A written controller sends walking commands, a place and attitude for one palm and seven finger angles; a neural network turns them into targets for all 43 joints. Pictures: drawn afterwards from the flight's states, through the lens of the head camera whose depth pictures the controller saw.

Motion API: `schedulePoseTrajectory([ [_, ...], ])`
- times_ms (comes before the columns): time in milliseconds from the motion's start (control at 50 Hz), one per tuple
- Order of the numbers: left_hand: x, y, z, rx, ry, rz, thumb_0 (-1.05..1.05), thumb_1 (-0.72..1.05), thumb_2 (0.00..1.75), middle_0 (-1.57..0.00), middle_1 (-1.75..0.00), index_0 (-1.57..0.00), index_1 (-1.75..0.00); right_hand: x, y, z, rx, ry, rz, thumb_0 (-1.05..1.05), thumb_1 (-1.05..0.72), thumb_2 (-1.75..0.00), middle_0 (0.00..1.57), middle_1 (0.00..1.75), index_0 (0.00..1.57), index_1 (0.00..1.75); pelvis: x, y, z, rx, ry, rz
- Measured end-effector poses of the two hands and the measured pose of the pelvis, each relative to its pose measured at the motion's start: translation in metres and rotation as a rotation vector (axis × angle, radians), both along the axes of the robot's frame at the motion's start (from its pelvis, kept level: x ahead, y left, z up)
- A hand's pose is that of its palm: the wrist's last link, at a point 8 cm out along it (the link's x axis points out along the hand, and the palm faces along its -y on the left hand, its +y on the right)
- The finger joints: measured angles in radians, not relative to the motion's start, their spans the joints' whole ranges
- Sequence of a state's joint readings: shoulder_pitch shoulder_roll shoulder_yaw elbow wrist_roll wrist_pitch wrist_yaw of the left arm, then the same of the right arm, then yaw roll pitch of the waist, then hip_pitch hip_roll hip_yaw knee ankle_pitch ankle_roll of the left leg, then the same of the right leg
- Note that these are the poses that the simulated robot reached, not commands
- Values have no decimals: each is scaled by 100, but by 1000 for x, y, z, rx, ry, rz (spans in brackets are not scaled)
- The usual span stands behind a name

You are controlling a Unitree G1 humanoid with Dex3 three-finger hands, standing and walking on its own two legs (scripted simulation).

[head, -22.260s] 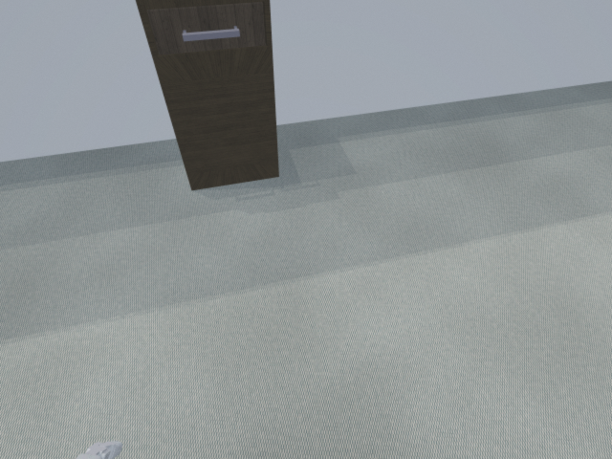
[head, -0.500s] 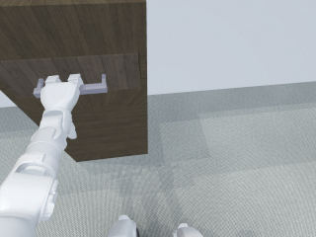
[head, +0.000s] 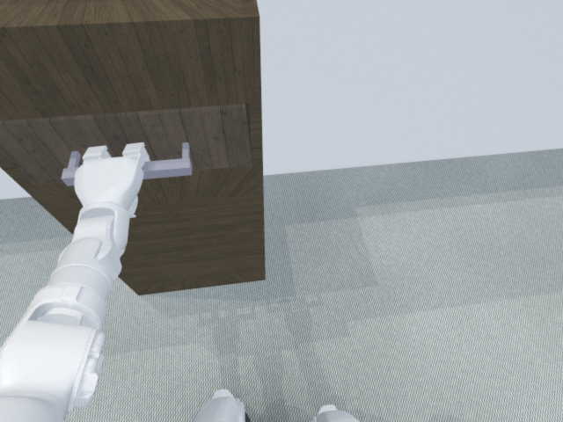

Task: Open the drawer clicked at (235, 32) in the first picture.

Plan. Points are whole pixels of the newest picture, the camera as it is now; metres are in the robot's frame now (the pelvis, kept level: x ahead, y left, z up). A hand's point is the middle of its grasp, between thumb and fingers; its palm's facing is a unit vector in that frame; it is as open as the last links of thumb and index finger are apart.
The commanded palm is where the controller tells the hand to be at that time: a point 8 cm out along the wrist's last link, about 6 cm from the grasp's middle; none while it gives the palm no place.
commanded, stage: close the thumb around the handle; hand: left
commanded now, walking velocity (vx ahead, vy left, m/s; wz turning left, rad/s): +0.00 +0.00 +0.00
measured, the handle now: (130, 162) +0.52 +0.23 +0.01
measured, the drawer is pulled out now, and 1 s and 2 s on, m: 0.00 0.07 0.20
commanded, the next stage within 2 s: pull the drawer open in 0.18 s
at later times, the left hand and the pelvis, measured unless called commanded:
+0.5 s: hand (124, 209) +0.44 +0.23 -0.01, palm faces -0.06 -0.04 -1.00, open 5.9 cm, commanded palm +0.41 +0.22 +0.05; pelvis +0.00 +0.00 +0.00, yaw +0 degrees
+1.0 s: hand (121, 238) +0.39 +0.23 -0.01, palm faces -0.04 -0.06 -1.00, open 5.9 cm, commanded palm +0.35 +0.23 +0.05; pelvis +0.01 +0.00 +0.01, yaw +0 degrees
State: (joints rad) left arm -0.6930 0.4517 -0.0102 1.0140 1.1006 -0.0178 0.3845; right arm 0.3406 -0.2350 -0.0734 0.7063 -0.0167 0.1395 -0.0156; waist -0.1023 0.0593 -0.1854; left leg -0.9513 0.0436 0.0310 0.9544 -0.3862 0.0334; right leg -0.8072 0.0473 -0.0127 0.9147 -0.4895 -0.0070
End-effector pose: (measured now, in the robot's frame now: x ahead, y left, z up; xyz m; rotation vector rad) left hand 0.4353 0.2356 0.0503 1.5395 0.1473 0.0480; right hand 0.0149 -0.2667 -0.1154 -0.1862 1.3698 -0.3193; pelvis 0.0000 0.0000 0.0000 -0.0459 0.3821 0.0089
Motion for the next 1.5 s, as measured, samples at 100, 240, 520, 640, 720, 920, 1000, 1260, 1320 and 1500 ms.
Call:
schedulePoseTrajectory([
  [100,-3,0,0,-1,-5,0,0,70,82,-31,-126,-36,-125,2,1,0,7,3,-1,0,-91,-90,20,30,20,30,2,0,1,1,-5,-2],
  [240,-4,0,-1,-1,-3,2,0,72,83,-30,-129,-34,-128,6,2,0,9,-4,7,0,-91,-90,20,30,20,30,2,0,2,1,-9,5],
  [520,-17,-1,-1,-11,-4,-2,0,73,82,-28,-130,-34,-128,12,1,3,12,-27,-3,0,-91,-90,20,30,20,30,3,0,5,7,-24,-9],
  [640,-31,-2,-2,-14,-12,-8,0,73,82,-28,-131,-33,-127,23,2,4,23,-49,6,0,-91,-90,20,30,20,30,6,0,8,10,-39,-8],
  [720,-39,-3,-2,-15,-19,-7,0,73,83,-28,-131,-33,-128,35,3,4,28,-71,23,0,-91,-90,20,30,20,30,7,0,9,12,-50,-2],
  [920,-58,-4,-2,-19,-17,-5,0,73,83,-27,-132,-34,-127,68,4,11,30,-160,51,0,-91,-90,20,30,20,30,9,-2,13,16,-73,-4],
  [1000,-67,-5,-2,-24,-21,-5,0,73,83,-27,-132,-34,-127,79,4,14,29,-189,63,0,-91,-90,20,30,20,30,11,-2,14,18,-82,-4],
  [1260,-96,-8,-3,-30,-32,5,1,73,83,-27,-133,-35,-128,101,5,18,34,-247,94,0,-91,-90,20,30,20,30,12,-4,15,23,-108,-2],
  [1320,-104,-9,-3,-32,-30,8,1,73,83,-27,-132,-35,-128,105,6,19,38,-263,98,0,-91,-90,20,30,20,30,12,-5,16,24,-115,-4],
  [1500,-134,-13,-3,-39,-37,20,1,72,84,-26,-133,-36,-128,120,8,22,51,-317,127,1,-91,-90,20,30,20,30,12,-7,16,29,-135,-4],
])
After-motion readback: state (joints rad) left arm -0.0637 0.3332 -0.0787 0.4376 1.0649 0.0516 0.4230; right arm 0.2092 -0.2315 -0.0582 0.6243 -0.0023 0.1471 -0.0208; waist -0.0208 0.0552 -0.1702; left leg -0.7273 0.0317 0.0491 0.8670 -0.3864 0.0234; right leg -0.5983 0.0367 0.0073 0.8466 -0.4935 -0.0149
